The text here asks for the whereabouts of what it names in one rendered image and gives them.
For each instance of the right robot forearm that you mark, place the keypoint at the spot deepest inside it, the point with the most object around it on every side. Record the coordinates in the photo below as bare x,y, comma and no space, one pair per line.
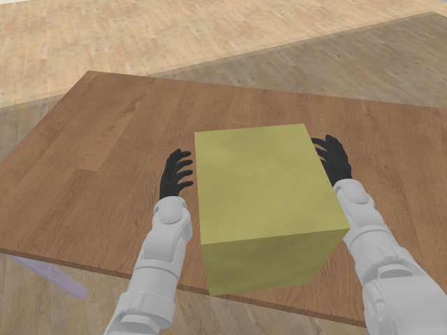
370,242

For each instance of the right robot upper arm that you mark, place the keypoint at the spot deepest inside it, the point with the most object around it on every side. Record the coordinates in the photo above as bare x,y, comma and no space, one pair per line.
408,305

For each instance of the carton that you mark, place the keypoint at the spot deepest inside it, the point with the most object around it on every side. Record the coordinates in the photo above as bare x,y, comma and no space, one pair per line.
269,216

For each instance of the robot right hand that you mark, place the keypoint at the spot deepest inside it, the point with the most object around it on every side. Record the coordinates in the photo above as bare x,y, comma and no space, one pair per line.
336,161

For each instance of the robot left hand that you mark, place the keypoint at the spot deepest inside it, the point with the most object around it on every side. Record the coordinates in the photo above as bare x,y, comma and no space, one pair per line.
170,177

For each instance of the left robot forearm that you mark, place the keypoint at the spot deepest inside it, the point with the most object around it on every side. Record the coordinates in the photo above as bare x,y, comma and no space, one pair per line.
147,306

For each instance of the table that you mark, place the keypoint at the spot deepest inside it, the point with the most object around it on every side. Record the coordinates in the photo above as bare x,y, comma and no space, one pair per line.
80,189

